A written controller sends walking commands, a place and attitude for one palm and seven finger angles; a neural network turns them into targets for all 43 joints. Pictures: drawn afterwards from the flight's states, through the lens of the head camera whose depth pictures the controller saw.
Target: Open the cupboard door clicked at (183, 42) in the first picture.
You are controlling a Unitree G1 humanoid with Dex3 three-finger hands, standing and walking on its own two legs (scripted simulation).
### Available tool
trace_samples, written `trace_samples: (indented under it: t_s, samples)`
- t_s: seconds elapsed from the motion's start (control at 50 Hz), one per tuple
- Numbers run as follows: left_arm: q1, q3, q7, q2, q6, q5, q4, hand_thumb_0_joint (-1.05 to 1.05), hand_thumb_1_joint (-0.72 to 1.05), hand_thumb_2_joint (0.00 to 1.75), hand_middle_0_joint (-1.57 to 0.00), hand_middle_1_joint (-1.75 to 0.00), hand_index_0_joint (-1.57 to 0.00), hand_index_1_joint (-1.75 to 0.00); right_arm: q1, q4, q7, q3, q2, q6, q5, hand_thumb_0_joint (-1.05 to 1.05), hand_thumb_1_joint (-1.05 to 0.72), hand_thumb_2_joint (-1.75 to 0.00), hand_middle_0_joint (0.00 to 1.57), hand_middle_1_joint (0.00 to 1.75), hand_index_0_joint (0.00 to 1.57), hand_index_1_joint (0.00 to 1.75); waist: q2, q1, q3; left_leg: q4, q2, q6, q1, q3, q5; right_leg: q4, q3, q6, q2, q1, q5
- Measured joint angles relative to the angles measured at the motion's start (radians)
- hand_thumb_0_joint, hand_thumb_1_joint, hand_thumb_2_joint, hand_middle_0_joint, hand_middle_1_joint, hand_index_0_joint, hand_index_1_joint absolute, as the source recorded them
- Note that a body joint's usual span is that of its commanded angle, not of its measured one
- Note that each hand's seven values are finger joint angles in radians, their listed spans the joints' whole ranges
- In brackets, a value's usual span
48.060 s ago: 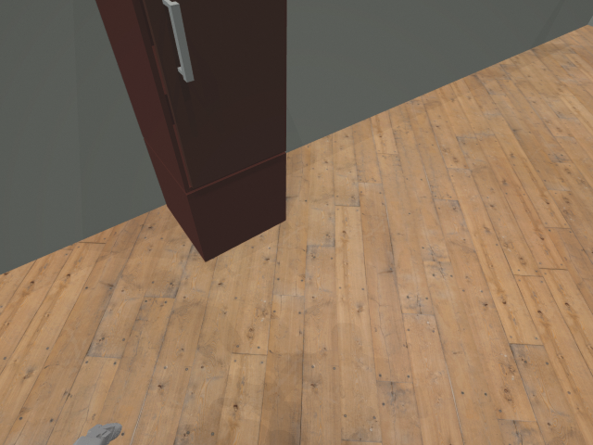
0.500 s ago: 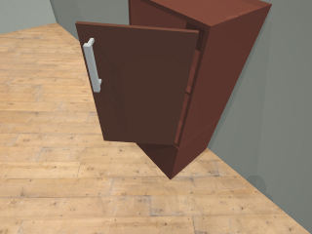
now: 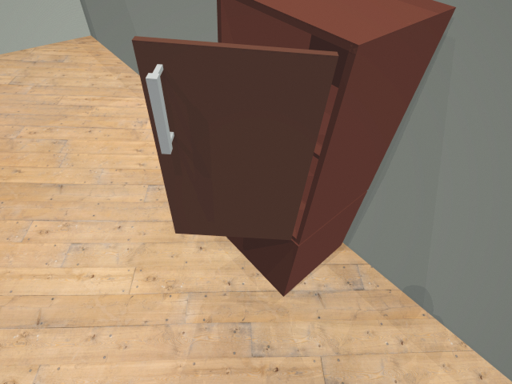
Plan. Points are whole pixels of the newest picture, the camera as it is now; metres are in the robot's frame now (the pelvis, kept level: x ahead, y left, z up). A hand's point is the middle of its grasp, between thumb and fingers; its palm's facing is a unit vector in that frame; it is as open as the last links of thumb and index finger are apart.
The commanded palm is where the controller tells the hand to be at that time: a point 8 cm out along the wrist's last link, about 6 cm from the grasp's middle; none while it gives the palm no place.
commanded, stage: raise the hand with hooked fingers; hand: left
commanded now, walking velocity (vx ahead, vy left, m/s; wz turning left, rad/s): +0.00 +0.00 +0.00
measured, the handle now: (163, 111) +0.57 +0.23 +0.12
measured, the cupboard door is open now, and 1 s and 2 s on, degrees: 47 47 47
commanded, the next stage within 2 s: none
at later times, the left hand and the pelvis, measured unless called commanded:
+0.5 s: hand (134, 373) +0.15 +0.19 -0.04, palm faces +0.22 -0.97 -0.08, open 9.2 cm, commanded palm +0.15 +0.23 +0.00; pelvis +0.00 -0.04 -0.06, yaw +4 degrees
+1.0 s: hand (113, 285) +0.23 +0.22 +0.05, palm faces +0.07 -1.00 -0.06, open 12.2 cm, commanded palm +0.21 +0.27 +0.06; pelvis +0.02 -0.03 -0.03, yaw +3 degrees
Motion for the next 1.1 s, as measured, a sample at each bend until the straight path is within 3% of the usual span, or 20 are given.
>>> trace_samples:
  t_s: [0.02, 0.04, 0.08, 0.12, 0.2, 0.24, 0.28, 0.32, 0.38, 0.46, 0.54, 0.6, 0.66, 0.72, 0.76, 0.8, 0.88, 0.96, 1.04, 1.1]
  samples:
    - [0.050, -0.001, 0.005, 0.002, 0.072, -0.039, -0.162, 0.01, 0.91, 0.90, -0.20, -0.30, -0.20, -0.30, 0.015, -0.051, -0.003, 0.006, -0.009, -0.003, 0.009, 0.01, -0.92, -0.90, 0.20, 0.30, 0.20, 0.30, 0.004, -0.008, 0.010, 0.019, 0.000, 0.001, -0.008, -0.004, -0.008, 0.013, -0.004, 0.001, -0.001, -0.004, -0.004]
    - [0.114, 0.003, 0.034, 0.022, 0.137, -0.055, -0.355, 0.03, 0.93, 0.90, -0.20, -0.30, -0.20, -0.31, 0.040, -0.102, -0.016, 0.015, -0.017, -0.043, 0.021, 0.01, -0.93, -0.90, 0.20, 0.30, 0.20, 0.30, 0.000, -0.006, 0.014, 0.027, -0.005, 0.001, -0.009, 0.000, -0.014, 0.044, -0.001, -0.012, -0.006, -0.017, -0.021]
    - [0.200, 0.017, 0.091, 0.071, 0.100, -0.096, -0.632, 0.06, 0.96, 0.89, -0.21, -0.31, -0.20, -0.31, 0.078, -0.169, -0.032, 0.017, -0.034, -0.149, 0.044, 0.02, -0.93, -0.90, 0.21, 0.30, 0.20, 0.30, -0.006, -0.009, -0.013, 0.040, -0.024, 0.000, -0.027, 0.001, -0.022, 0.118, 0.010, -0.035, -0.020, -0.060, -0.070]
    - [0.210, 0.022, 0.124, 0.096, 0.076, -0.141, -0.838, 0.06, 0.95, 0.88, -0.21, -0.32, -0.20, -0.32, 0.093, -0.238, -0.040, 0.010, -0.062, -0.212, 0.066, 0.02, -0.93, -0.90, 0.21, 0.30, 0.20, 0.30, 0.014, -0.023, -0.037, 0.074, -0.042, 0.003, -0.056, -0.018, -0.032, 0.160, 0.007, -0.032, -0.031, -0.082, -0.090]
    - [0.117, 0.011, 0.105, 0.060, -0.075, -0.165, -1.064, 0.05, 0.88, 0.86, -0.20, -0.36, -0.19, -0.36, 0.034, -0.337, -0.042, -0.003, -0.127, -0.286, 0.056, 0.01, -0.92, -0.90, 0.20, 0.30, 0.20, 0.30, 0.085, -0.045, -0.080, 0.177, -0.037, 0.005, -0.137, -0.043, -0.074, 0.213, -0.016, -0.002, -0.030, -0.131, -0.115]
    - [0.046, 0.019, 0.038, 0.027, -0.200, -0.176, -1.074, 0.04, 0.83, 0.85, -0.20, -0.38, -0.19, -0.38, -0.015, -0.383, -0.028, -0.013, -0.128, -0.290, 0.041, 0.01, -0.91, -0.90, 0.20, 0.30, 0.20, 0.30, 0.077, -0.049, -0.109, 0.243, -0.030, -0.002, -0.210, -0.040, -0.098, 0.283, -0.012, -0.004, -0.027, -0.208, -0.140]
    - [-0.001, 0.033, -0.070, 0.001, -0.319, -0.194, -1.050, 0.02, 0.78, 0.83, -0.20, -0.40, -0.20, -0.41, -0.060, -0.433, -0.004, -0.024, -0.114, -0.278, 0.031, 0.01, -0.91, -0.90, 0.20, 0.30, 0.20, 0.30, 0.044, -0.044, -0.126, 0.311, -0.016, -0.009, -0.280, -0.033, -0.125, 0.357, -0.004, -0.012, -0.017, -0.284, -0.168]
    - [-0.011, 0.052, -0.182, -0.004, -0.401, -0.203, -1.017, 0.01, 0.72, 0.81, -0.21, -0.43, -0.20, -0.43, -0.094, -0.496, 0.018, -0.029, -0.105, -0.252, 0.025, 0.01, -0.91, -0.90, 0.20, 0.30, 0.20, 0.30, 0.008, -0.043, -0.120, 0.377, -0.002, -0.015, -0.336, -0.034, -0.153, 0.422, -0.005, -0.024, -0.005, -0.340, -0.196]
    - [0.046, 0.088, -0.263, 0.030, -0.393, -0.195, -1.004, 0.01, 0.64, 0.78, -0.22, -0.48, -0.22, -0.48, -0.122, -0.592, 0.028, -0.039, -0.104, -0.206, 0.027, 0.01, -0.91, -0.90, 0.20, 0.30, 0.20, 0.30, -0.031, -0.027, -0.104, 0.455, 0.016, -0.029, -0.396, -0.043, -0.190, 0.498, -0.013, -0.041, 0.010, -0.399, -0.234]
    - [0.187, 0.164, -0.243, 0.091, -0.340, -0.226, -1.068, 0.01, 0.54, 0.74, -0.23, -0.53, -0.23, -0.54, -0.130, -0.656, 0.012, -0.054, -0.109, -0.168, 0.030, 0.01, -0.90, -0.90, 0.20, 0.30, 0.20, 0.30, -0.029, 0.010, -0.094, 0.518, 0.036, -0.049, -0.441, -0.077, -0.226, 0.534, -0.045, -0.062, 0.029, -0.424, -0.264]
    - [0.234, 0.253, -0.233, 0.128, -0.437, -0.288, -1.162, 0.01, 0.45, 0.70, -0.24, -0.59, -0.23, -0.60, -0.123, -0.626, -0.012, -0.043, -0.115, -0.188, 0.030, 0.01, -0.90, -0.90, 0.20, 0.30, 0.20, 0.30, 0.013, 0.044, -0.108, 0.563, 0.044, -0.062, -0.486, -0.132, -0.246, 0.540, -0.097, -0.074, 0.042, -0.433, -0.282]
    - [0.143, 0.265, -0.309, 0.129, -0.502, -0.337, -1.183, 0.01, 0.37, 0.68, -0.24, -0.64, -0.23, -0.64, -0.131, -0.579, -0.024, -0.012, -0.126, -0.214, 0.038, 0.01, -0.90, -0.90, 0.20, 0.30, 0.20, 0.30, 0.060, 0.054, -0.097, 0.590, 0.043, -0.067, -0.511, -0.164, -0.252, 0.546, -0.128, -0.078, 0.044, -0.437, -0.288]
    - [0.016, 0.251, -0.421, 0.148, -0.455, -0.351, -1.136, 0.01, 0.30, 0.65, -0.24, -0.68, -0.23, -0.69, -0.133, -0.541, -0.037, 0.020, -0.113, -0.218, 0.050, 0.01, -0.90, -0.90, 0.20, 0.30, 0.20, 0.30, 0.082, 0.047, -0.094, 0.580, 0.044, -0.070, -0.518, -0.164, -0.244, 0.539, -0.127, -0.079, 0.045, -0.447, -0.282]
    - [-0.073, 0.256, -0.513, 0.194, -0.301, -0.355, -1.047, 0.01, 0.23, 0.62, -0.24, -0.73, -0.24, -0.73, -0.115, -0.530, -0.047, 0.042, -0.092, -0.200, 0.061, 0.01, -0.90, -0.90, 0.21, 0.30, 0.20, 0.30, 0.082, 0.020, -0.090, 0.530, 0.045, -0.071, -0.489, -0.138, -0.226, 0.510, -0.102, -0.074, 0.044, -0.437, -0.266]
    - [-0.086, 0.284, -0.529, 0.217, -0.206, -0.371, -1.009, 0.00, 0.19, 0.60, -0.25, -0.76, -0.25, -0.76, -0.089, -0.535, -0.051, 0.047, -0.086, -0.187, 0.062, 0.01, -0.90, -0.90, 0.21, 0.30, 0.20, 0.30, 0.076, -0.002, -0.090, 0.487, 0.046, -0.069, -0.454, -0.117, -0.213, 0.481, -0.081, -0.069, 0.044, -0.417, -0.253]
    - [-0.067, 0.329, -0.506, 0.221, -0.162, -0.397, -1.009, 0.00, 0.14, 0.57, -0.26, -0.79, -0.25, -0.79, -0.057, -0.542, -0.052, 0.040, -0.088, -0.184, 0.061, 0.01, -0.90, -0.90, 0.21, 0.30, 0.21, 0.30, 0.069, -0.014, -0.092, 0.447, 0.045, -0.069, -0.416, -0.105, -0.206, 0.447, -0.059, -0.066, 0.048, -0.391, -0.240]
    - [-0.016, 0.406, -0.431, 0.196, -0.207, -0.431, -1.081, 0.00, 0.05, 0.54, -0.27, -0.85, -0.26, -0.85, 0.007, -0.541, -0.051, 0.006, -0.111, -0.207, 0.061, 0.01, -0.90, -0.90, 0.21, 0.30, 0.20, 0.30, 0.057, -0.013, -0.099, 0.388, 0.041, -0.063, -0.356, -0.093, -0.196, 0.389, -0.034, -0.058, 0.052, -0.339, -0.219]
    - [-0.032, 0.405, -0.435, 0.186, -0.256, -0.423, -1.093, 0.00, -0.04, 0.50, -0.27, -0.91, -0.26, -0.91, 0.027, -0.522, -0.053, -0.017, -0.151, -0.224, 0.068, 0.01, -0.90, -0.90, 0.21, 0.30, 0.20, 0.30, 0.056, -0.001, -0.100, 0.371, 0.031, -0.049, -0.337, -0.095, -0.189, 0.358, -0.036, -0.046, 0.043, -0.312, -0.207]
    - [-0.071, 0.356, -0.477, 0.201, -0.201, -0.397, -1.049, 0.00, -0.14, 0.46, -0.27, -0.97, -0.27, -0.97, 0.003, -0.520, -0.067, -0.019, -0.173, -0.234, 0.075, 0.01, -0.90, -0.90, 0.20, 0.30, 0.20, 0.30, 0.060, 0.003, -0.087, 0.357, 0.023, -0.033, -0.320, -0.092, -0.179, 0.332, -0.034, -0.034, 0.035, -0.288, -0.190]
    - [-0.105, 0.340, -0.474, 0.223, -0.159, -0.379, -1.040, 0.00, -0.21, 0.43, -0.28, -1.01, -0.27, -1.02, -0.022, -0.529, -0.079, -0.009, -0.162, -0.242, 0.074, 0.01, -0.90, -0.90, 0.20, 0.30, 0.20, 0.30, 0.052, 0.003, -0.073, 0.337, 0.018, -0.025, -0.292, -0.087, -0.168, 0.309, -0.029, -0.028, 0.031, -0.259, -0.176]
